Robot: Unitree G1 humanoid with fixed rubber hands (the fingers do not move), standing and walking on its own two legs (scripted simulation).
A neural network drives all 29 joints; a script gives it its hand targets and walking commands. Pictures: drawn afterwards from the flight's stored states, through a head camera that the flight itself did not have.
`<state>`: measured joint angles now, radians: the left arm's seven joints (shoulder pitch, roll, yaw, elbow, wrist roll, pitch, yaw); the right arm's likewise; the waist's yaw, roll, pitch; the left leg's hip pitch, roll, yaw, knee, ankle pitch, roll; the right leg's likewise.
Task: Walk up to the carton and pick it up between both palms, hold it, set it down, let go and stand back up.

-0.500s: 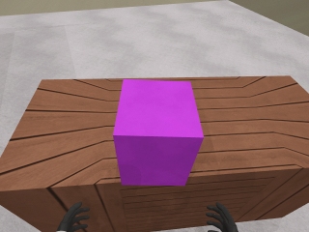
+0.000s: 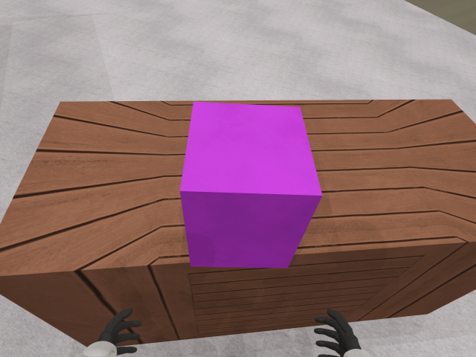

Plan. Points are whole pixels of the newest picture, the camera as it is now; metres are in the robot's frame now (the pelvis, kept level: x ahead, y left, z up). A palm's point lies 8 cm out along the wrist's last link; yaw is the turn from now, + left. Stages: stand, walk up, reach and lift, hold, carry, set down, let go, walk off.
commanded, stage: set down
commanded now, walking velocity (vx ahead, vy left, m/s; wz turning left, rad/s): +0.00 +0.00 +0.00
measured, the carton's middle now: (243, 189) +0.42 -0.01 +0.03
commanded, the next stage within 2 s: let go in 0.70 s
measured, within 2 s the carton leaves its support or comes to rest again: neither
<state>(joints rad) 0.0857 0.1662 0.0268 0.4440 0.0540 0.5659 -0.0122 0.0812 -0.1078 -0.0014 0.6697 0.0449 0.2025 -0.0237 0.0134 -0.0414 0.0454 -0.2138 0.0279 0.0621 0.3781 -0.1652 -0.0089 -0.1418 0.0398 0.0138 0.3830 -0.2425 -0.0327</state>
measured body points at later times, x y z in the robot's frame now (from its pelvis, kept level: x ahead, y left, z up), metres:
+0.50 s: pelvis -0.03 +0.00 -0.01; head +0.05 +0.02 +0.43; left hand +0.16 +0.22 -0.14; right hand +0.15 -0.20 -0.15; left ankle +0.02 +0.12 -0.74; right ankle -0.03 -0.10 -0.74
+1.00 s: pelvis +0.01 +0.00 +0.00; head +0.06 +0.02 +0.44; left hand +0.19 +0.22 -0.10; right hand +0.18 -0.24 -0.11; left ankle +0.02 +0.12 -0.74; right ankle -0.03 -0.10 -0.74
